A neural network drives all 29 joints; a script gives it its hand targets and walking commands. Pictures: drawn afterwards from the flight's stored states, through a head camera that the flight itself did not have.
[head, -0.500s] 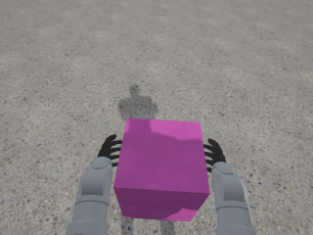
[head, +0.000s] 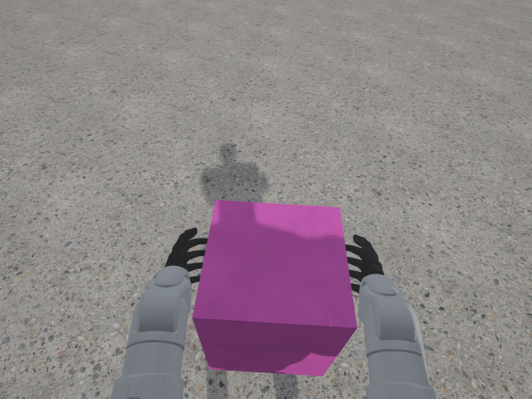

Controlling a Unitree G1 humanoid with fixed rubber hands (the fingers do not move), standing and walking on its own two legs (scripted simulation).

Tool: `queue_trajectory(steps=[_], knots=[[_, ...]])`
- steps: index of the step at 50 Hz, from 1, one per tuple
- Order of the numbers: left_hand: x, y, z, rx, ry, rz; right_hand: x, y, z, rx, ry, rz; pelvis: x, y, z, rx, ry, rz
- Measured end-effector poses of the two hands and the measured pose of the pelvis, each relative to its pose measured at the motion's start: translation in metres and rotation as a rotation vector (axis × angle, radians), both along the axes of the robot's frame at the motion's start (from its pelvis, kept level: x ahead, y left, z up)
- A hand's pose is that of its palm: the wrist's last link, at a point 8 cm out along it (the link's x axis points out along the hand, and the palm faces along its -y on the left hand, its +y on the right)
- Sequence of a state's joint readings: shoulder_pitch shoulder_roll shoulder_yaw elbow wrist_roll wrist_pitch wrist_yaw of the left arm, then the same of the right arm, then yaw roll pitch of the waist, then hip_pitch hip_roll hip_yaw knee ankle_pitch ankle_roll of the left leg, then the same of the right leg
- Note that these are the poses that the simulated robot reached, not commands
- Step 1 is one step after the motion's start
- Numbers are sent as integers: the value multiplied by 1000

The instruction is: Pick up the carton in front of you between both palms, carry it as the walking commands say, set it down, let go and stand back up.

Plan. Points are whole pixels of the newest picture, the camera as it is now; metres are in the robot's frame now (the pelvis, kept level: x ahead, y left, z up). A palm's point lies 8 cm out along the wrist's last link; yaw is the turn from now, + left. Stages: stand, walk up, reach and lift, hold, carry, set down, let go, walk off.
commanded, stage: carry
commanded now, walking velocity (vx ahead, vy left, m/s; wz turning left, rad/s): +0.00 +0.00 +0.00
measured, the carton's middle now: (271, 292) +0.31 +0.00 -0.03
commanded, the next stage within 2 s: hold in 0.12 s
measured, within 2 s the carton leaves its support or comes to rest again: neither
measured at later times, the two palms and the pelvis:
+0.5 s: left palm (160, 295) +0.25 +0.16 +0.05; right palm (363, 285) +0.28 -0.13 +0.05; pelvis -0.02 -0.01 +0.01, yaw +6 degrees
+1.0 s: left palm (168, 286) +0.26 +0.15 +0.06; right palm (367, 271) +0.30 -0.14 +0.06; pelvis -0.02 -0.04 +0.01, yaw +8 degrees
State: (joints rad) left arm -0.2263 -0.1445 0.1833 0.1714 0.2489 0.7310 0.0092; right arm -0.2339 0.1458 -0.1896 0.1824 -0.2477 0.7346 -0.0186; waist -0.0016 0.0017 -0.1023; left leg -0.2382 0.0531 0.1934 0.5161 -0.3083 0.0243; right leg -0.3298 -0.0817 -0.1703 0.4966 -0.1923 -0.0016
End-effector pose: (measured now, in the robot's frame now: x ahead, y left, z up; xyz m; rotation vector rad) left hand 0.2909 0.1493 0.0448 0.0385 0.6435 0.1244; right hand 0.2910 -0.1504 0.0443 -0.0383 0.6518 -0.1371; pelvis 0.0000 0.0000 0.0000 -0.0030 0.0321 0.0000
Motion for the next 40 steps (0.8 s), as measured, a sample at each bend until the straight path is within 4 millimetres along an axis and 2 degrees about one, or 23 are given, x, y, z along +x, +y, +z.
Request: queue_trajectory(steps=[7,12,20,31,40], knots=[[-3,2,0,-2,2,1,-3,2,0,-1,1,0,-2,2,1,-2,-19,4],[-14,7,1,9,9,9,-10,7,1,-18,8,29,-6,1,7,-2,-104,39],[-35,17,6,8,3,80,-9,18,6,-11,0,94,-16,-7,9,5,-159,76],[-47,9,14,8,-1,118,-11,11,11,7,-5,120,-27,-24,7,15,-190,119],[-47,3,17,0,-6,146,-6,6,15,24,-9,136,-26,-36,6,17,-197,138]])
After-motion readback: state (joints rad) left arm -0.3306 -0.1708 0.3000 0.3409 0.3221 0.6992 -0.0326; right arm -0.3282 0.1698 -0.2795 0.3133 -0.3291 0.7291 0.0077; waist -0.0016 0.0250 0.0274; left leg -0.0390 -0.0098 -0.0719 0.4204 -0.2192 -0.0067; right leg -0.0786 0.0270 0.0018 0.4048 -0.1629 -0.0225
